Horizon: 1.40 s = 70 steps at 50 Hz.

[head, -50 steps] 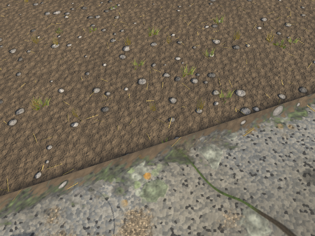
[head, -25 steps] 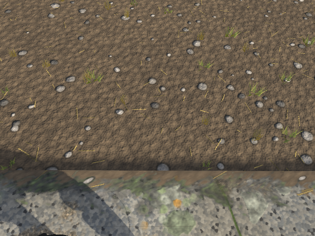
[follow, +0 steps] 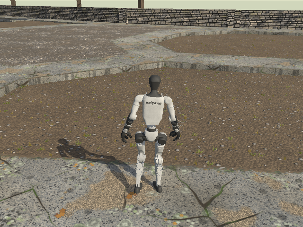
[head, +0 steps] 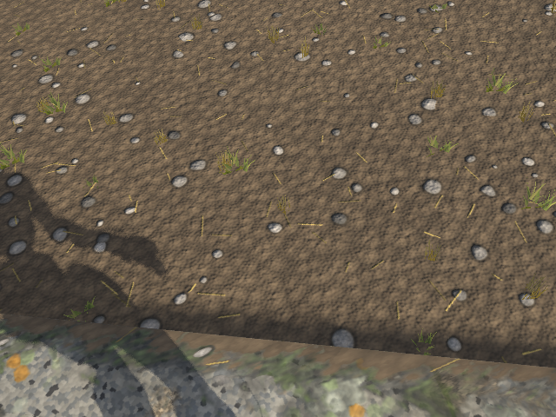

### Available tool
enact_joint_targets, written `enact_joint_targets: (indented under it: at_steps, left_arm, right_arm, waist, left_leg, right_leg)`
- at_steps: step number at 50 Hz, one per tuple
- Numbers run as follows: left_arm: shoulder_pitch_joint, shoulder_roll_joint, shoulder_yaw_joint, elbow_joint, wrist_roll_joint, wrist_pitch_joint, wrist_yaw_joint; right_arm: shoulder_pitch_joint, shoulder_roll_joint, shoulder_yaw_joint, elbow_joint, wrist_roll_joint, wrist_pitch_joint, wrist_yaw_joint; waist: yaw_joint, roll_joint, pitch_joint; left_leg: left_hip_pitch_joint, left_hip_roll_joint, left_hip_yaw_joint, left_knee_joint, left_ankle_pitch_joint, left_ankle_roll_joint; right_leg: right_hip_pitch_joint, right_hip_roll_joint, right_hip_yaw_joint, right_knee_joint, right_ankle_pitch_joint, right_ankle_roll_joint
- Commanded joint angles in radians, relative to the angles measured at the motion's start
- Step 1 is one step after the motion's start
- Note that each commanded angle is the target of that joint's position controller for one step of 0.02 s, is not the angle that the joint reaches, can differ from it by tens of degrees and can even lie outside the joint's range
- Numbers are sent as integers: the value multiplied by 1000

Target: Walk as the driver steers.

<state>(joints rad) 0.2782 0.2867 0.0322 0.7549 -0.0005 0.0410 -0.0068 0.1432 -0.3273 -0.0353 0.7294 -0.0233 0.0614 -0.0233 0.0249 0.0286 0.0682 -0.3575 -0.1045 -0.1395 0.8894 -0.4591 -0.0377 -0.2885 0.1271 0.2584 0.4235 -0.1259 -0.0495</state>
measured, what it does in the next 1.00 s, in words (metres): walks ahead: left foot, then right foot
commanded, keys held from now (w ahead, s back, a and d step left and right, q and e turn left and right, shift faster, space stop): w+e+shift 0.44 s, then w+q+shift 0.56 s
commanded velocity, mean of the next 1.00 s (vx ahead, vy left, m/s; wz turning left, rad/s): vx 0.78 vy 0.00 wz -0.20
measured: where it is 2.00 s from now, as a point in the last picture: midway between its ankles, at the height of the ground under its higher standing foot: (398, 185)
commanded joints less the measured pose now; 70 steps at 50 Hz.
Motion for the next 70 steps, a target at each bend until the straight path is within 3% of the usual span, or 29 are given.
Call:
enact_joint_targets:
  at_steps: [1,4,7,9,10,12,14,26,29,31,33,34,36,39,42,45,47,51,54,56,58,59,60,62,63,64,65,67,70]
  left_arm:
    - [19,198,76,-56,3,-2,0]
    - [-26,195,88,-70,22,7,-16]
    - [-217,164,91,-131,24,10,-12]
    - [-77,45,57,-147,-12,-17,7]
    - [-163,120,62,-175,2,-26,-8]
    - [-146,140,68,-160,19,-29,-44]
    - [-111,130,65,-149,34,-17,-66]
    - [-411,58,5,-270,35,-37,-105]
    - [-312,61,4,-238,41,-49,-81]
    - [130,140,48,-115,45,-63,-43]
    - [260,311,92,-89,65,-85,-10]
    - [193,265,86,-76,64,-87,-3]
    - [105,150,59,-30,54,-105,-7]
    - [20,42,27,-10,17,-135,2]
    - [-20,35,24,16,3,-166,3]
    - [83,86,43,70,29,-178,22]
    - [170,39,33,129,15,-195,34]
    - [100,54,22,137,31,-212,58]
    - [148,119,28,165,19,-186,79]
    - [114,95,18,159,20,-148,80]
    - [-153,32,22,111,26,-107,63]
    - [-114,-68,-16,-40,21,-141,56]
    - [-103,-48,-28,-79,41,-157,40]
    - [-106,0,-26,-37,107,-152,26]
    - [-67,-4,-33,-68,104,-149,12]
    - [-221,51,-22,-94,103,-143,21]
    - [-370,69,-27,-172,52,-135,16]
    - [-270,49,-28,-130,39,-138,5]
    - [-125,69,-5,-77,-1,-122,13]
  right_arm:
    - [6,-94,-18,-63,-7,-25,2]
    - [-15,-82,-8,-70,5,-58,5]
    - [246,-113,-19,7,17,-82,-28]
    - [105,-237,-41,-62,-1,-96,-44]
    - [18,-229,-45,-69,-20,-95,-39]
    - [0,-136,-17,-71,-14,-116,-20]
    - [77,-135,-13,-53,-10,-133,-15]
    - [377,-98,-10,93,-18,-174,13]
    - [380,-160,-15,155,-1,-157,7]
    - [324,-219,-26,168,13,-148,5]
    - [352,-18,12,71,65,-177,32]
    - [203,-99,-15,45,66,-177,23]
    - [236,-48,-12,67,52,-163,27]
    - [319,21,-16,125,19,-90,47]
    - [158,41,-15,63,13,-70,69]
    - [160,13,-25,61,-10,-65,97]
    - [87,18,-38,45,-5,-95,105]
    - [32,17,-36,53,-11,-115,137]
    - [171,-12,-44,117,-37,-107,98]
    - [480,-64,-72,233,-45,-94,64]
    - [643,-133,-107,287,-19,-92,38]
    - [610,-183,-84,316,-22,-97,37]
    - [597,-151,-72,295,0,-106,26]
    - [436,-123,-66,256,18,-88,20]
    - [443,-247,-99,248,-19,-111,8]
    - [425,-115,-68,247,-5,-146,6]
    - [251,-64,-42,181,2,-152,-6]
    - [146,-110,-55,147,1,-164,-15]
    - [194,-131,-74,159,33,-172,30]
  waist:
    - [-16,-199,-155]
    - [-27,-225,-97]
    - [-188,-165,-37]
    - [-82,179,-142]
    - [-54,70,-64]
    - [-32,36,-27]
    - [-50,68,-11]
    - [-125,44,149]
    - [-28,102,47]
    - [220,122,-191]
    - [165,-198,-541]
    - [173,-64,-396]
    - [56,-37,-136]
    - [-49,-115,-10]
    - [-71,-151,93]
    - [-66,-126,-2]
    - [-52,-83,55]
    - [-89,-7,59]
    - [-127,-21,39]
    - [-227,-26,-122]
    - [-411,176,52]
    - [-179,318,48]
    - [-142,74,-129]
    - [-54,-235,-62]
    - [-36,26,-52]
    - [-30,-173,62]
    - [14,-240,177]
    - [47,-127,133]
    - [30,-45,-9]
  left_leg:
    - [-88,-8,36,-46,-35,-1]
    - [40,-22,45,-208,-47,16]
    - [542,-14,132,-676,195,67]
    - [571,504,-440,-723,-220,148]
    - [396,528,-480,-734,-310,204]
    - [347,408,-293,-730,-187,181]
    - [346,348,-142,-745,-82,159]
    - [388,373,180,-861,418,182]
    - [425,382,253,-666,1268,199]
    - [202,370,254,-144,1382,179]
    - [-294,111,57,559,11,161]
    - [-354,124,-17,598,152,168]
    - [-328,216,39,473,231,155]
    - [-179,256,47,289,255,134]
    - [-204,232,143,97,424,140]
    - [-269,218,220,187,555,175]
    - [-498,227,144,6,758,224]
    - [-82,148,281,-270,1181,227]
    - [59,51,385,-320,1014,228]
    - [344,50,379,-397,997,265]
    - [546,149,189,-618,828,402]
    - [807,252,25,-163,1526,385]
    - [927,293,-222,-232,1336,449]
    - [566,292,-421,-440,683,486]
    - [516,480,-798,-462,374,624]
    - [380,464,-771,-516,259,554]
    - [-79,366,-611,-698,166,471]
    - [-469,168,-363,-684,249,366]
    - [-236,77,-225,-443,604,293]
  right_leg:
    - [183,-157,342,-187,-375,-118]
    - [37,-143,399,-219,-515,-120]
    - [-328,26,233,-153,-440,71]
    - [-546,67,-22,493,-413,52]
    - [-589,-63,-59,583,-232,48]
    - [-582,-89,-85,681,-120,52]
    - [-606,-113,-142,773,-76,55]
    - [-578,-145,-302,440,-37,-46]
    - [-215,-58,-433,298,-179,-115]
    - [376,-46,-325,199,-174,-142]
    - [795,-574,468,-48,-689,-134]
    - [606,-541,388,-105,-468,-95]
    - [328,-477,95,-127,-208,-74]
    - [88,-368,-193,-218,-76,-16]
    - [5,-281,-387,-310,48,-12]
    - [202,-338,-435,-181,387,-63]
    - [402,-345,-447,-149,251,-27]
    - [177,-303,-607,-41,113,37]
    - [276,-334,-621,359,606,60]
    - [285,-330,-576,868,747,34]
    - [-218,-91,-519,1755,-423,2]
    - [-687,-105,-377,1757,-602,23]
    - [-781,-161,-232,1532,-498,40]
    - [-710,-189,-233,1390,-544,50]
    - [-872,-192,-131,1416,-751,48]
    - [-938,-283,-63,1220,-497,91]
    - [-627,-312,-93,770,-245,153]
    - [18,-289,-143,448,150,160]
    - [215,-162,-242,315,143,117]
